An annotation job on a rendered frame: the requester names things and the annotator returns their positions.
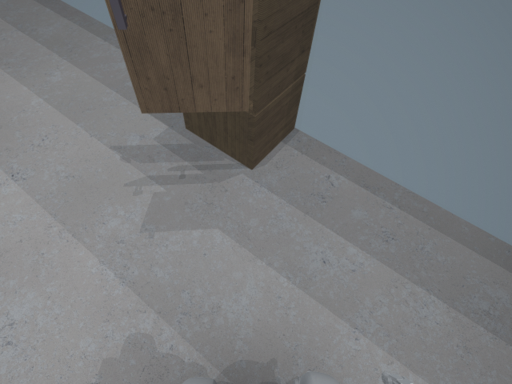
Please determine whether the cupboard door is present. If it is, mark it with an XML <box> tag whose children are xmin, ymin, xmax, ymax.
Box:
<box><xmin>105</xmin><ymin>0</ymin><xmax>253</xmax><ymax>114</ymax></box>

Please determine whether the handle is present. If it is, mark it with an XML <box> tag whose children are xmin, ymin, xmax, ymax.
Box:
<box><xmin>110</xmin><ymin>0</ymin><xmax>128</xmax><ymax>30</ymax></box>

